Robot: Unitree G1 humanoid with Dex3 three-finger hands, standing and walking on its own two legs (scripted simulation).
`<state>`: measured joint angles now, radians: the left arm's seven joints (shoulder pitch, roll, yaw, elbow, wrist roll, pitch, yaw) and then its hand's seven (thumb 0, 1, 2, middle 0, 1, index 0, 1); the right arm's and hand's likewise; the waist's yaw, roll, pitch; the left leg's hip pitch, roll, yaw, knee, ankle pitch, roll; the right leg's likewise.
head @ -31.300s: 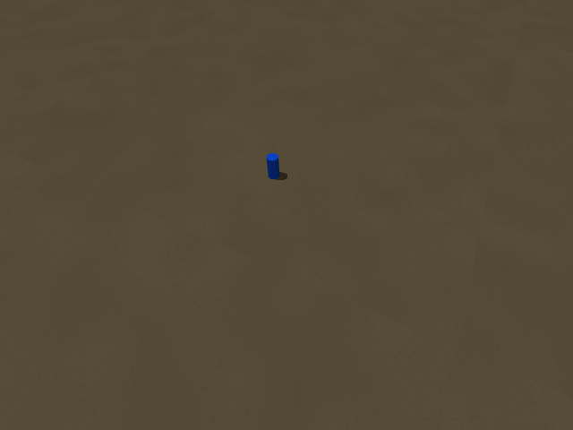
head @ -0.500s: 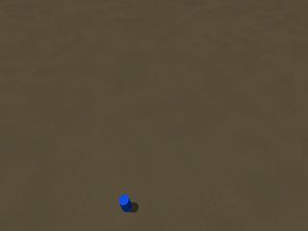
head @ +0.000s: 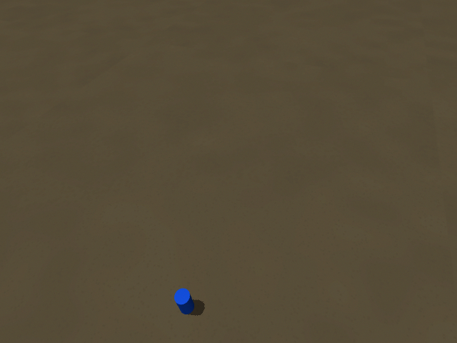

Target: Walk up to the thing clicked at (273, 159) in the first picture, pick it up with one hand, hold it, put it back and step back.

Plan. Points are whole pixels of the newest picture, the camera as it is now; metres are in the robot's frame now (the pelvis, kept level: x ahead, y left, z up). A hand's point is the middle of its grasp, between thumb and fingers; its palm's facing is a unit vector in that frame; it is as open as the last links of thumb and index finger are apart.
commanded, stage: stand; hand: left
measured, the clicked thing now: (184, 301) +0.43 +0.25 -0.72
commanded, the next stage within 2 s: step back in 1.00 s
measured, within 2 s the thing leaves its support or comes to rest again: neither
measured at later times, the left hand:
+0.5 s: hand out of the picture +0.08 +0.24 -0.16, palm faces -0.03 -0.94 -0.35, open 7.3 cm
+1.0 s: hand out of the picture +0.10 +0.24 -0.15, palm faces -0.02 -0.94 -0.35, open 7.3 cm
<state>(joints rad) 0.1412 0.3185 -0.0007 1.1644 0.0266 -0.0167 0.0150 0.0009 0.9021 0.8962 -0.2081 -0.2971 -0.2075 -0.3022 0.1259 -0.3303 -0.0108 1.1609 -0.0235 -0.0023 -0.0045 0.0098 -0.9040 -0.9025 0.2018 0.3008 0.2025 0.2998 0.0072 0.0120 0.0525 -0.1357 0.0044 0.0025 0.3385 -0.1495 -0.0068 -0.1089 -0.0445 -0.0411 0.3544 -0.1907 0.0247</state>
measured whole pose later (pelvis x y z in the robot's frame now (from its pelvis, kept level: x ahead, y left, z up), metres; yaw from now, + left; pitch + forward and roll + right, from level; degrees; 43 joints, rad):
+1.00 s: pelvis +0.02 -0.01 +0.00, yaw -1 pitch -2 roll +0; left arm 0.10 0.33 0.01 1.15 0.02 -0.02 0.01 0.00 0.90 0.90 -0.21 -0.30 -0.21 -0.30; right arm 0.09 -0.34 0.00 1.15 -0.02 -0.01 -0.01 0.01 -0.90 -0.90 0.20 0.30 0.20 0.30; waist 0.00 0.01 0.04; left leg -0.10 0.02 0.01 0.30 -0.17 -0.02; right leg -0.07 -0.03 -0.03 0.31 -0.20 0.02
